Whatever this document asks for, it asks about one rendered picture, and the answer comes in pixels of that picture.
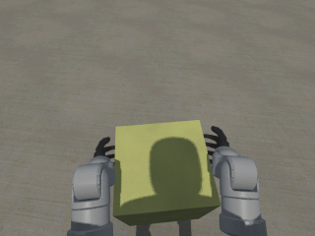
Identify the robot left hand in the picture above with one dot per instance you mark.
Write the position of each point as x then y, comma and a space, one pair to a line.
101, 150

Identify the robot right hand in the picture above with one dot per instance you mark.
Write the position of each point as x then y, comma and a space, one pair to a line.
220, 139

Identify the carton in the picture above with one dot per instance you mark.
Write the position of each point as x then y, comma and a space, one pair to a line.
163, 173

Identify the robot right forearm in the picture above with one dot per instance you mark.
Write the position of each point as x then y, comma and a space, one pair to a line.
240, 193

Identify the robot left forearm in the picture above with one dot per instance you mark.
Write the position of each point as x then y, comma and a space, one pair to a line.
90, 198

